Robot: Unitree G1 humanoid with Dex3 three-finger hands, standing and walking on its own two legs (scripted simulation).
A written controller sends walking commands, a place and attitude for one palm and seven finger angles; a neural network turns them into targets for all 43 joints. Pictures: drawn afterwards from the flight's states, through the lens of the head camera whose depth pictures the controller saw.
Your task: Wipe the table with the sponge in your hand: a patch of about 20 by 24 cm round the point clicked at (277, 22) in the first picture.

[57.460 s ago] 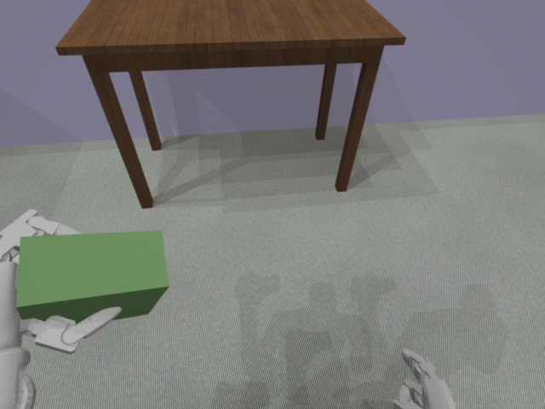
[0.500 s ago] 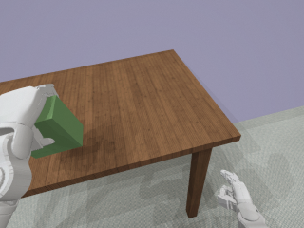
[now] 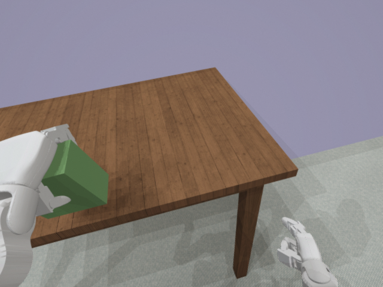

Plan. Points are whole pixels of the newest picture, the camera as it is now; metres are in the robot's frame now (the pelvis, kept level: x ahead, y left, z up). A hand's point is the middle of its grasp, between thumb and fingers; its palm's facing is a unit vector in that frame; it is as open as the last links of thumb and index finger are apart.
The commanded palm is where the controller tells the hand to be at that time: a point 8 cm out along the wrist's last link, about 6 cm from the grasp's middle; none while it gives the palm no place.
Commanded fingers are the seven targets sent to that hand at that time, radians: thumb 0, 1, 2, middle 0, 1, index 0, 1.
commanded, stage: bring the sponge back beside the body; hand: left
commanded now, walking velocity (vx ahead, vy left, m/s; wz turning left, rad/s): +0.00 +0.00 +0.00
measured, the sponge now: (66, 187) +0.21 +0.29 +0.15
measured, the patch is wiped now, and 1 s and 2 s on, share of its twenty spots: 1.00 1.00 1.00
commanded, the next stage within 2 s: step back with the hand held close in 0.36 s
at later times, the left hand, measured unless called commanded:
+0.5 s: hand (54, 171) +0.20 +0.27 +0.21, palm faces +0.30 -0.08 -0.95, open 10.0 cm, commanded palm +0.16 +0.27 +0.26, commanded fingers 0.00 0.10 1.30 -1.20 -1.60 -1.20 -1.60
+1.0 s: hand (47, 167) +0.18 +0.26 +0.24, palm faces +0.45 -0.79 -0.43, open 10.1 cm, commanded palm +0.12 +0.30 +0.26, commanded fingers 0.00 0.10 1.30 -1.20 -1.60 -1.20 -1.60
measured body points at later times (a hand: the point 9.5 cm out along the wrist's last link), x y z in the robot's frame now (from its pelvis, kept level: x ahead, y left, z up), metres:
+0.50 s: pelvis +0.00 -0.01 +0.00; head -0.04 -0.06 +0.44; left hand +0.18 +0.27 +0.26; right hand +0.26 -0.19 -0.06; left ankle +0.04 +0.13 -0.74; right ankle +0.01 -0.11 -0.74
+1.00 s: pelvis -0.04 +0.02 -0.01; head -0.02 +0.04 +0.44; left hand +0.15 +0.30 +0.26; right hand +0.09 -0.23 -0.10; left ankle +0.02 +0.12 -0.74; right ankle +0.01 -0.11 -0.74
